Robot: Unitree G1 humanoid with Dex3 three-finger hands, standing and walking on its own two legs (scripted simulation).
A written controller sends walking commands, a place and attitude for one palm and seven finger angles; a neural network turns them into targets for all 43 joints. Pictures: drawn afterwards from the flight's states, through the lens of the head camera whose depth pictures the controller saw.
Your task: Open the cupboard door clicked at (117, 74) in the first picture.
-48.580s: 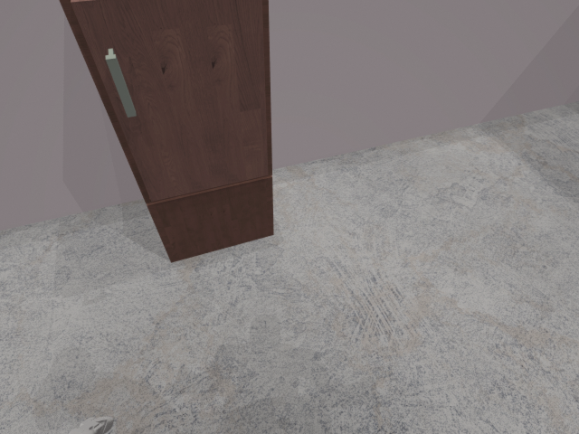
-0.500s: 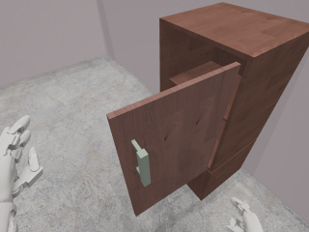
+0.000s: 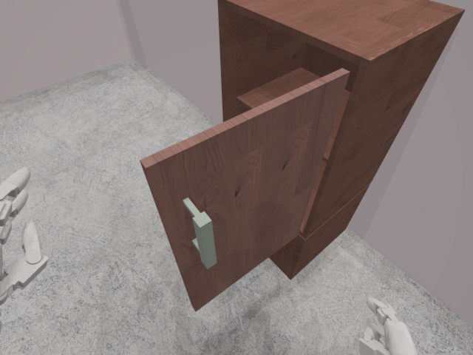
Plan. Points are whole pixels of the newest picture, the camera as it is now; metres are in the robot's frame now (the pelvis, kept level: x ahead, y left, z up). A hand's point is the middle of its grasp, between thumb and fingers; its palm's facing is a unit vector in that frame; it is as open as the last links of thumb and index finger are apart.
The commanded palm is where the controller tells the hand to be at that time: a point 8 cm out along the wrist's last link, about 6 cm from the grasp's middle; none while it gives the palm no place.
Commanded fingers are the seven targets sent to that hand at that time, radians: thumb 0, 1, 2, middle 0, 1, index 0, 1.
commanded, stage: step back with the hand held close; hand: left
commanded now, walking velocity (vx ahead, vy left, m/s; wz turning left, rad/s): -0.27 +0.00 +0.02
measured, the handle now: (199, 234) +0.31 +0.09 +0.04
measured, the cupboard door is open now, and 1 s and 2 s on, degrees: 87 87 87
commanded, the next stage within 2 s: stop stepping back and stand still in 0.78 s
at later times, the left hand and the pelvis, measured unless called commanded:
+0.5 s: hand out of the picture +0.15 +0.30 +0.16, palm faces +0.46 -0.75 -0.47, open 7.4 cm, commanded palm +0.08 +0.33 +0.18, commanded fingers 0.00 0.90 0.90 -0.20 -0.30 -0.20 -0.30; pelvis -0.05 +0.02 -0.01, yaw +2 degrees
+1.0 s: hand out of the picture +0.00 +0.23 +0.16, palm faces +0.36 -0.77 -0.52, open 7.4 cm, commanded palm -0.04 +0.25 +0.18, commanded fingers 0.00 0.90 0.90 -0.20 -0.30 -0.20 -0.30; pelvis -0.19 -0.04 +0.00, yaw -2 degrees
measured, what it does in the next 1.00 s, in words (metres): walks backwards: right foot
